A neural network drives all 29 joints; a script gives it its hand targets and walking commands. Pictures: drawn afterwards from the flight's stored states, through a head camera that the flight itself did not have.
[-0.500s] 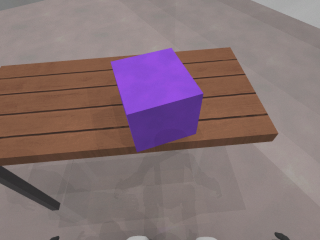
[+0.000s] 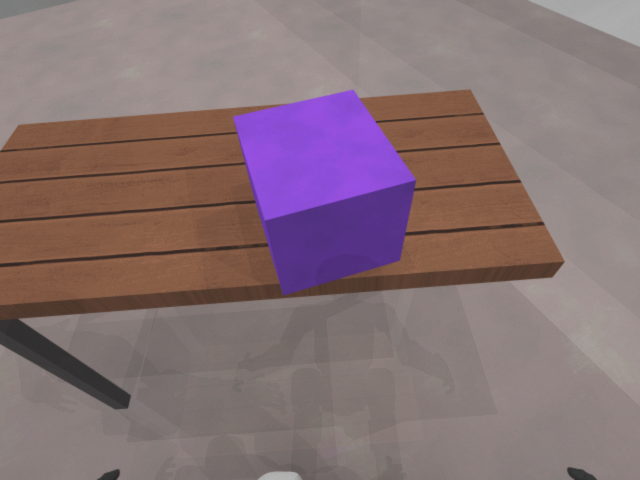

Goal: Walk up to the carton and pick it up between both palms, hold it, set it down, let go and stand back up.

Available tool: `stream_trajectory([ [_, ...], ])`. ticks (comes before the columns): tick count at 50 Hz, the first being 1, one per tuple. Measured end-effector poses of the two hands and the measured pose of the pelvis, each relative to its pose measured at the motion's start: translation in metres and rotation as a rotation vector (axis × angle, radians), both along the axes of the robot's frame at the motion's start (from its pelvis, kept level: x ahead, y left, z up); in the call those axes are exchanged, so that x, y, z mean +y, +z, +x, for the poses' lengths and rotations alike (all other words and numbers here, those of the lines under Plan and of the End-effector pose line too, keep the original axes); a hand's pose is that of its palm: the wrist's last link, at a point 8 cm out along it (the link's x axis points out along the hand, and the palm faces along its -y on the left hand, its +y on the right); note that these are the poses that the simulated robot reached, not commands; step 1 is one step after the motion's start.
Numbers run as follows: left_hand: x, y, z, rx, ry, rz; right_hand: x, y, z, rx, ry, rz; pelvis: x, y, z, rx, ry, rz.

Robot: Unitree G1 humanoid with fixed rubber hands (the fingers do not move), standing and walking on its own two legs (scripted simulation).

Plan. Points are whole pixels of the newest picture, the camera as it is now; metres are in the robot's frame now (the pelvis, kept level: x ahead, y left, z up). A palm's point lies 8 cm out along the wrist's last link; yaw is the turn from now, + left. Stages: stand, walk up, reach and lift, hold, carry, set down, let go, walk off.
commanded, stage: walk up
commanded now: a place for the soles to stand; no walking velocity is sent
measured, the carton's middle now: (318, 190) +0.52 +0.02 +0.03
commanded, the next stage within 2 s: reach and lift in 1.08 s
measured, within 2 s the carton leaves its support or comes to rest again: neither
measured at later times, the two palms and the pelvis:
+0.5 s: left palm out of the picture +0.07 +0.33 -0.10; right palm out of the picture +0.10 -0.29 -0.11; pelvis +0.02 +0.02 +0.00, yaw +0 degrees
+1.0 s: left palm out of the picture +0.13 +0.32 -0.11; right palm out of the picture +0.12 -0.31 -0.09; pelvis +0.03 +0.01 +0.00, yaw +0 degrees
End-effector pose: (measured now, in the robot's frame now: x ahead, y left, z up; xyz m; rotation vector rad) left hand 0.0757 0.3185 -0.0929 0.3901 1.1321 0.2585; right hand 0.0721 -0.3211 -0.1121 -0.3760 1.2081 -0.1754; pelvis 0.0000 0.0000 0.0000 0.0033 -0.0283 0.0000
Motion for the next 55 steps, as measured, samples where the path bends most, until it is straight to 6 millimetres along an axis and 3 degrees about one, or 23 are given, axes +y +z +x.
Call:
stream_trajectory([
  [5,0.01,-0.028,0.015,-0.028,0.003,-0.085,0.016,0.021,0.008,-0.041,-0.002,-0.067,0.021,-0.005,0.004,-0.019,0.001,-0.02],
  [11,0.02,-0.031,-0.001,0.064,0.018,-0.115,0.027,0.04,0.011,-0.018,0.005,-0.094,0.034,0.006,0.007,0.031,-0.002,-0.039],
  [18,0.028,-0.025,-0.018,0.144,0.038,-0.08,0.038,0.024,0.019,-0.004,0.0,-0.048,0.035,0.006,0.016,0.049,-0.004,-0.034],
  [27,0.011,-0.007,-0.003,0.076,0.033,-0.011,0.022,0.002,0.031,-0.041,-0.006,0.019,0.009,0.002,0.024,0.035,-0.003,-0.004],
  [34,0.008,0.006,0.026,0.009,0.013,0.014,0.02,-0.004,0.039,-0.061,-0.008,0.048,0.004,0.003,0.029,0.044,-0.005,-0.002],
  [42,0.003,-0.003,0.055,-0.052,-0.006,-0.033,0.018,0.01,0.042,-0.07,0.0,0.009,0.007,0.002,0.03,0.046,-0.004,-0.005],
  [48,-0.001,-0.015,0.054,-0.04,-0.003,-0.072,0.013,0.02,0.044,-0.073,0.004,-0.023,0.007,0.003,0.031,0.048,-0.004,-0.005],
  [55,0.002,-0.011,0.051,-0.014,0.005,-0.055,0.016,0.015,0.046,-0.075,0.006,-0.003,0.007,0.003,0.034,0.052,-0.004,-0.005],
])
